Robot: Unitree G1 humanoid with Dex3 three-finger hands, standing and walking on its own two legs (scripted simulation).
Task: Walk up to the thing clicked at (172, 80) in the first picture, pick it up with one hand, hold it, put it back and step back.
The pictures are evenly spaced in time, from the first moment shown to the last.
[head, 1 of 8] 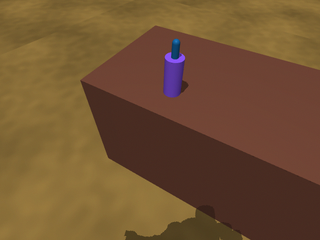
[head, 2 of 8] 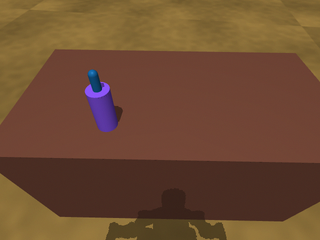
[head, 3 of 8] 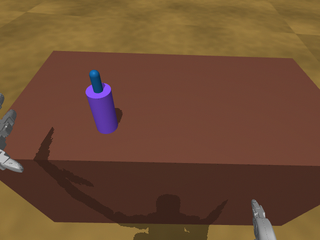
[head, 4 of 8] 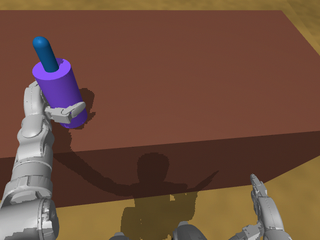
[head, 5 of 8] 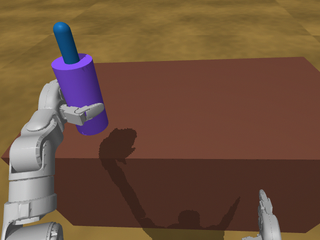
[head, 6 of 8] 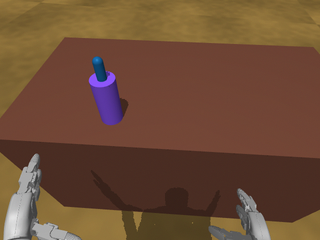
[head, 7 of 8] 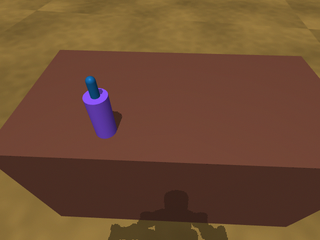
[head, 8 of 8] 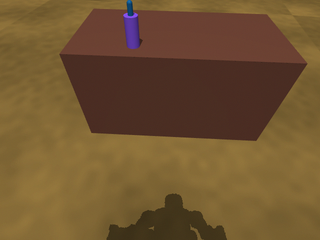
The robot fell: no
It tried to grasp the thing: yes
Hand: left
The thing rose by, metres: 0.24
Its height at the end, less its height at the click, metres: +0.00
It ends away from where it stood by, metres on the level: 0.03
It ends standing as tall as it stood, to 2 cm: yes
